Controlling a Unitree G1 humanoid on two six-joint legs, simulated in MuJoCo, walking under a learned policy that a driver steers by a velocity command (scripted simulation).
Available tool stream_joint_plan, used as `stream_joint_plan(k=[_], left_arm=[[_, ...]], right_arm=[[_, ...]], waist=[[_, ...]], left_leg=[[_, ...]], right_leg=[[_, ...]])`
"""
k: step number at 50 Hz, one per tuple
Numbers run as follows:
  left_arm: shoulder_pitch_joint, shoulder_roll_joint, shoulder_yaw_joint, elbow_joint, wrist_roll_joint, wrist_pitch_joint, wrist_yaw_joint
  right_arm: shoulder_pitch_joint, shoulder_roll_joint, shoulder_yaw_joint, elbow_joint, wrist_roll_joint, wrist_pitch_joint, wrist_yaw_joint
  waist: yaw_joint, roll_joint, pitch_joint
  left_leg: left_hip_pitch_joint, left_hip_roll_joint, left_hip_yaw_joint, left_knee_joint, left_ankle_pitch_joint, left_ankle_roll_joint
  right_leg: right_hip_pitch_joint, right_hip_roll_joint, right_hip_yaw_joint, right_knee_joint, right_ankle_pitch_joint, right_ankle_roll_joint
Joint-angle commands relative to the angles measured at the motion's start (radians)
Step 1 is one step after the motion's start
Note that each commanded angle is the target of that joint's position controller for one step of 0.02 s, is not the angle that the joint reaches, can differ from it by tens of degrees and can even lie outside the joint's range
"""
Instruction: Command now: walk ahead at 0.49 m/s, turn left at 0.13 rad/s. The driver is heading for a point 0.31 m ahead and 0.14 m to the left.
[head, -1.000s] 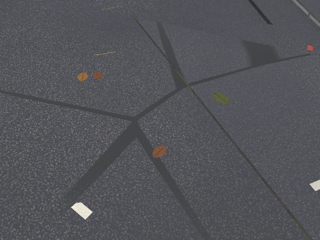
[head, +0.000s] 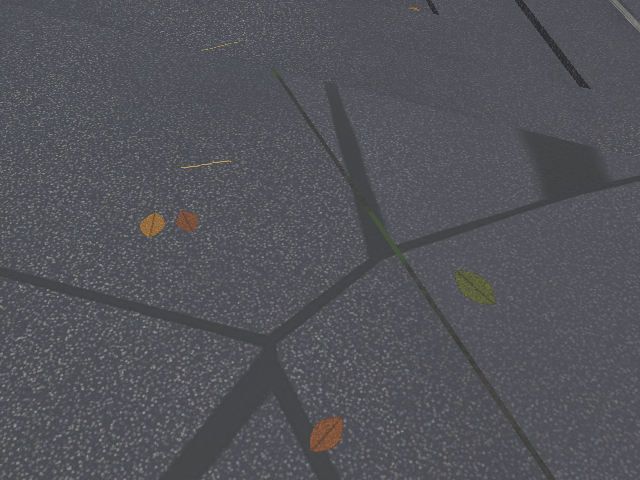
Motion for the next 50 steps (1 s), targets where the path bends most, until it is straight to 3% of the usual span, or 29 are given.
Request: stream_joint_plan(k=[1, 5, 9, 11, 12, 13, 14, 15, 16, 17, 18, 19, 20, 21, 23, 27, 31, 34, 36, 37, 38, 39, 40, 42, 46, 50], left_arm=[[0.033, 0.095, 0.009, -0.038, 0.001, -0.02, 0.004], [0.091, 0.085, -0.001, -0.026, 0.001, -0.024, 0.012], [0.144, 0.092, -0.005, -0.006, 0.009, -0.019, 0.029], [0.141, 0.102, -0.006, 0.003, 0.011, -0.013, 0.041], [0.13, 0.112, -0.004, 0.004, 0.012, -0.009, 0.047], [0.117, 0.123, -0.003, 0.002, 0.011, -0.004, 0.048], [0.089, 0.128, -0.005, -0.005, -0.006, -0.002, 0.045], [0.087, 0.092, -0.015, -0.045, -0.021, -0.006, 0.042], [0.265, 0.022, -0.024, -0.031, -0.069, 0.002, 0.032], [0.173, 0.107, -0.001, -0.031, -0.033, 0.016, 0.037], [0.069, 0.081, -0.004, -0.066, -0.022, 0.015, 0.033], [0.035, 0.071, -0.002, -0.068, -0.005, 0.017, 0.031], [0.019, 0.069, 0.003, -0.07, 0.015, 0.033, 0.028], [0.052, 0.041, -0.002, -0.058, 0.027, 0.053, 0.024], [0.091, -0.001, -0.007, -0.041, 0.02, 0.078, 0.021], [0.031, 0.015, -0.006, -0.042, 0.012, 0.099, 0.032], [-0.049, 0.026, -0.009, -0.043, 0.005, 0.112, 0.045], [-0.067, 0.019, -0.017, -0.033, 0.005, 0.109, 0.051], [-0.032, 0.016, -0.025, -0.012, 0.011, 0.094, 0.056], [-0.001, 0.051, -0.022, -0.001, 0.019, 0.081, 0.059], [-0.045, 0.09, -0.017, 0.003, 0.005, 0.076, 0.056], [-0.058, 0.039, -0.026, 0.007, -0.003, 0.074, 0.046], [-0.063, 0.014, -0.033, 0.008, -0.003, 0.071, 0.041], [-0.052, 0.02, -0.032, 0.019, -0.005, 0.071, 0.047], [-0.035, 0.017, -0.032, 0.037, -0.005, 0.072, 0.051], [-0.026, 0.015, -0.033, 0.051, -0.005, 0.073, 0.051]], right_arm=[[-0.015, -0.033, -0.003, -0.046, 0.007, 0.011, 0.009], [-0.155, -0.01, 0.012, -0.093, 0.02, 0.003, 0.014], [-0.237, -0.016, 0.018, -0.13, 0.015, -0.002, 0.013], [-0.171, -0.022, 0.013, -0.111, 0.004, -0.011, 0.004], [-0.078, -0.033, 0.007, -0.08, -0.001, -0.019, -0.003], [0.053, -0.053, -0.004, -0.034, -0.004, -0.031, -0.01], [0.171, -0.077, -0.015, 0.003, -0.02, -0.046, -0.017], [0.287, -0.171, -0.038, 0.025, -0.037, -0.049, -0.026], [0.288, -0.224, -0.052, 0.033, 0.001, -0.037, -0.023], [0.23, -0.19, -0.049, 0.01, 0.041, -0.024, -0.02], [0.113, -0.139, -0.033, -0.004, 0.043, -0.022, -0.024], [0.06, -0.077, -0.016, -0.006, 0.037, -0.02, -0.028], [0.042, -0.045, -0.005, -0.003, 0.039, -0.022, -0.035], [0.039, -0.029, 0.004, 0.006, 0.036, -0.023, -0.039], [0.049, -0.047, 0.007, 0.016, 0.022, -0.035, -0.037], [0.056, -0.068, 0.015, 0.03, 0.014, -0.037, -0.033], [0.097, -0.07, 0.019, 0.049, 0.009, -0.012, -0.041], [0.091, -0.06, 0.023, 0.055, 0.01, 0.005, -0.051], [0.092, -0.054, 0.025, 0.06, 0.019, 0.009, -0.056], [0.116, -0.041, 0.027, 0.059, 0.02, 0.007, -0.055], [0.207, -0.003, 0.028, 0.076, 0.033, 0.011, -0.05], [0.195, -0.009, 0.029, 0.099, 0.03, 0.018, -0.054], [0.167, -0.027, 0.023, 0.099, 0.03, 0.021, -0.058], [0.138, -0.04, 0.019, 0.098, 0.028, 0.025, -0.058], [0.139, -0.012, 0.028, 0.119, 0.029, 0.024, -0.062], [0.142, -0.004, 0.032, 0.139, 0.029, 0.026, -0.067]], waist=[[-0.017, -0.071, 0.059], [0.021, -0.082, 0.069], [0.04, -0.084, 0.072], [0.007, -0.1, 0.041], [-0.028, -0.117, -0.002], [-0.077, -0.125, -0.063], [-0.141, -0.118, -0.116], [-0.163, -0.001, -0.241], [-0.071, 0.176, -0.447], [-0.08, -0.041, -0.407], [-0.057, -0.003, -0.229], [-0.024, -0.05, -0.109], [-0.002, -0.047, -0.058], [0.024, -0.036, -0.049], [0.051, -0.023, -0.077], [0.05, 0.047, -0.091], [0.008, 0.073, -0.079], [0.002, 0.055, -0.032], [0.021, -0.003, -0.012], [0.004, -0.05, -0.021], [-0.071, -0.147, -0.003], [-0.044, -0.138, 0.006], [-0.032, -0.117, 0.024], [-0.022, -0.113, 0.015], [-0.017, -0.059, 0.008], [-0.012, -0.046, 0.011]], left_leg=[[-0.08, 0.013, 0.022, -0.086, 0.113, -0.017], [-0.048, -0.034, 0.064, -0.308, 0.236, -0.005], [-0.035, -0.072, 0.119, -0.438, 0.209, 0.037], [0.061, -0.135, 0.154, -0.472, 0.126, 0.066], [0.145, -0.171, 0.162, -0.484, 0.092, 0.083], [0.269, -0.188, 0.145, -0.544, 0.126, 0.104], [0.459, -0.143, 0.1, -0.645, 0.296, 0.131], [0.725, 0.104, -0.126, -0.554, 0.743, 0.193], [1.002, 0.383, -0.504, -0.529, 1.224, 0.416], [0.868, 0.314, -0.406, -0.585, 1.12, 0.388], [0.709, 0.268, -0.305, -0.658, 0.964, 0.343], [0.561, 0.215, -0.234, -0.723, 0.85, 0.282], [0.464, 0.17, -0.173, -0.762, 0.797, 0.241], [0.383, 0.141, -0.122, -0.783, 0.786, 0.213], [0.327, 0.111, -0.062, -0.783, 0.864, 0.201], [0.337, 0.065, -0.001, -0.776, 0.786, 0.148], [0.34, 0.078, -0.05, -0.8, 0.451, 0.137], [0.322, 0.095, -0.108, -0.795, 0.225, 0.144], [0.284, 0.072, -0.119, -0.762, 0.142, 0.091], [0.27, 0.035, -0.105, -0.725, 0.101, 0.058], [0.291, -0.042, -0.056, -0.754, 0.018, 0.034], [0.388, -0.051, -0.045, -0.766, 0.011, 0.022], [0.426, -0.04, -0.054, -0.761, 0.056, 0.02], [0.448, -0.023, -0.06, -0.748, 0.11, 0.024], [0.44, -0.017, -0.058, -0.758, 0.115, 0.014], [0.445, -0.013, -0.055, -0.758, 0.125, 0.008]], right_leg=[[-0.038, -0.27, 0.158, -0.183, 0.275, -0.074], [0.017, -0.257, 0.054, -0.175, 0.427, -0.023], [0.167, -0.3, -0.004, -0.12, 0.602, -0.011], [0.213, -0.308, -0.024, 0.02, 0.955, 0.001], [0.221, -0.308, -0.025, 0.137, 1.084, 0.008], [0.21, -0.302, -0.018, 0.291, 1.067, 0.012], [0.102, -0.276, -0.038, 0.481, 0.885, 0.024], [-0.12, -0.196, -0.073, 0.809, 0.327, 0.047], [-0.385, -0.032, 0.026, 1.152, -0.46, 0.083], [-0.397, -0.084, 0.154, 1.147, -0.356, 0.08], [-0.445, -0.114, 0.152, 1.089, -0.298, 0.082], [-0.425, -0.143, 0.143, 1.004, -0.256, 0.084], [-0.383, -0.16, 0.146, 0.928, -0.227, 0.089], [-0.302, -0.16, 0.137, 0.875, -0.202, 0.096], [-0.222, -0.14, 0.119, 0.801, -0.168, 0.11], [-0.213, -0.142, 0.098, 0.583, -0.097, 0.116], [-0.183, -0.145, 0.09, 0.449, -0.089, 0.116], [-0.138, -0.144, 0.09, 0.307, -0.117, 0.108], [-0.021, -0.176, 0.126, 0.097, 0.059, 0.098], [0.029, -0.25, 0.201, 0.077, 0.178, 0.087], [-0.023, -0.284, 0.247, 0.099, 0.252, 0.051], [-0.111, -0.27, 0.235, 0.081, 0.175, 0.052], [-0.14, -0.239, 0.211, 0.072, 0.135, 0.069], [-0.123, -0.214, 0.193, 0.055, 0.122, 0.08], [-0.075, -0.216, 0.193, 0.053, 0.154, 0.071], [-0.064, -0.214, 0.191, 0.051, 0.168, 0.067]])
